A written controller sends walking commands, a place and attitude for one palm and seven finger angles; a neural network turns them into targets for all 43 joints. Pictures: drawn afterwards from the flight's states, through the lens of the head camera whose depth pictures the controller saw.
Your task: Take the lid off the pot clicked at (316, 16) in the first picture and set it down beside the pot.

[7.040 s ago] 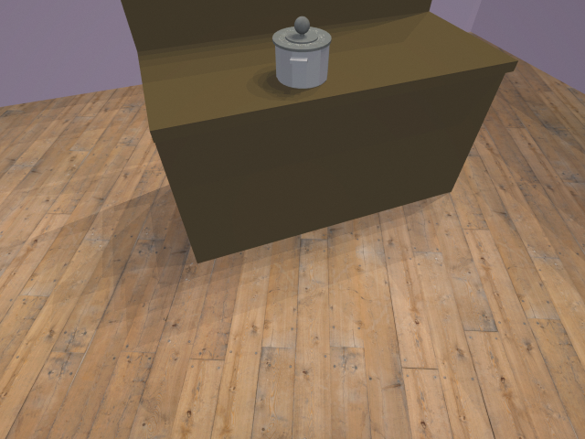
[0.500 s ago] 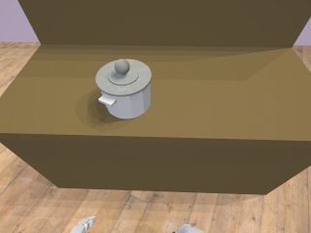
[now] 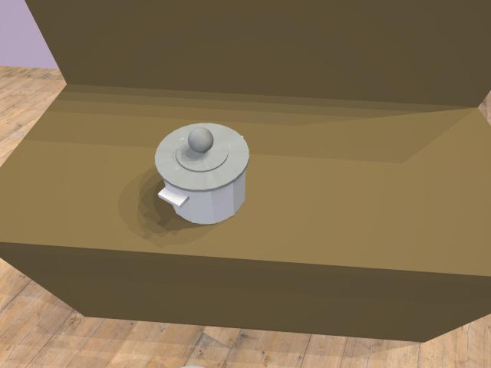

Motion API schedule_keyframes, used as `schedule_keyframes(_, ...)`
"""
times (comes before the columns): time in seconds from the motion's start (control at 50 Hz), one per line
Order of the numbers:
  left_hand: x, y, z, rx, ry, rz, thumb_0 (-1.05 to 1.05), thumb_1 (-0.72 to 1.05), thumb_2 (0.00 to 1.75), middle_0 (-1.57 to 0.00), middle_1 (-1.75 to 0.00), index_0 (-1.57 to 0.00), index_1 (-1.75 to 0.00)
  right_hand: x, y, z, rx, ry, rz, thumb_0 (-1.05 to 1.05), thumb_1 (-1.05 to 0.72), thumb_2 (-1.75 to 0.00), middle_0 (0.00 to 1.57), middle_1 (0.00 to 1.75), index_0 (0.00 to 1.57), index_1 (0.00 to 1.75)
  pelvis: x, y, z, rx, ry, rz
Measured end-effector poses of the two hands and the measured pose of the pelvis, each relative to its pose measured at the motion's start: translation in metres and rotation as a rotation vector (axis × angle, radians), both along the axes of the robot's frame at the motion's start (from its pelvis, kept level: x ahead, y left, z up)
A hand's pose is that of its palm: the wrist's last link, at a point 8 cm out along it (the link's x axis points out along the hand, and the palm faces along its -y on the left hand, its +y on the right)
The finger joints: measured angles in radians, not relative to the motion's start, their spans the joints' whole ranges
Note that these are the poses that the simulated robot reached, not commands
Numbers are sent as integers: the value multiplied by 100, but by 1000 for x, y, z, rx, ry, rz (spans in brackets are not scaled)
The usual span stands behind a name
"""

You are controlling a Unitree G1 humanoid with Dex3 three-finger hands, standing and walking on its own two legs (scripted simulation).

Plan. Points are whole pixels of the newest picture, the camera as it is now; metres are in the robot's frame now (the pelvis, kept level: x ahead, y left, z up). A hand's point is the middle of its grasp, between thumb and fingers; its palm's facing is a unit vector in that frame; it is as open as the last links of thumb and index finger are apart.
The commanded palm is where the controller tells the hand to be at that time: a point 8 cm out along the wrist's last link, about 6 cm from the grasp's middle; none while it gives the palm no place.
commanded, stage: come to a stop and stand still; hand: left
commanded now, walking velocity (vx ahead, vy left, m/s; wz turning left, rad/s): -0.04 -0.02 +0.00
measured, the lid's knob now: (200, 140) +0.49 +0.14 +0.08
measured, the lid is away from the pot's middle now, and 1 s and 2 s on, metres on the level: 0.00 0.00 0.00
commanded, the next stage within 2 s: look again from close up in 0.64 s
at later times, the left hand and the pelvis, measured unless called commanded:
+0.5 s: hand out of the picture +0.02 +0.15 -0.16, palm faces +0.02 -0.98 -0.20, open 7.4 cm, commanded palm none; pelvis -0.03 -0.03 +0.00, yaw +0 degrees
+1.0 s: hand out of the picture -0.03 +0.17 -0.17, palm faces +0.01 -0.99 -0.16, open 7.4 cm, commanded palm none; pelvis -0.02 +0.00 +0.01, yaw +0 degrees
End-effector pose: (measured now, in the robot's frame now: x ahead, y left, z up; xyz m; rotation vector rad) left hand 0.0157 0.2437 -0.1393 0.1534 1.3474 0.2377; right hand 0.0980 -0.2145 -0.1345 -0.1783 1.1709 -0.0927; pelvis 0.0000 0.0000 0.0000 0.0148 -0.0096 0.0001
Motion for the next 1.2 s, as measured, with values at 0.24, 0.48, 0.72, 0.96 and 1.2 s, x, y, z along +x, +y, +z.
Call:
schedule_keyframes(0.24, -30, -34, 14, 46, -33, -46, 1, 91, 90, -20, -30, -20, -30, -37, -41, -11, 39, -6, -67, 1, -91, -90, 20, 30, 20, 30, -17, -25, -2, 4, -10, 0)
schedule_keyframes(0.48, -5, -41, 4, -31, -143, -90, 1, 91, 90, -20, -30, -20, -30, -97, -39, 4, -17, 84, -50, 1, -91, -90, 20, 30, 20, 30, -34, -26, 3, -19, -2, 6)
schedule_keyframes(0.72, -27, -29, 1, -51, -39, -98, 1, 91, 90, -20, -30, -20, -30, -136, -19, 6, -6, 194, -72, 1, -92, -90, 20, 30, 20, 30, -30, -15, 8, -24, 17, 1)
schedule_keyframes(0.96, -50, -25, -4, -81, 60, -63, 1, 91, 90, -20, -30, -20, -30, -126, 1, 5, -10, 220, -72, 2, -93, -90, 20, 30, 20, 30, -17, 1, 9, -24, 12, 2)
schedule_keyframes(1.2, -47, -21, -6, -104, 76, -51, 1, 91, 90, -20, -30, -20, -30, -107, 7, 8, -35, 198, -67, 2, -93, -90, 20, 30, 20, 30, -7, 14, 9, -25, 12, 5)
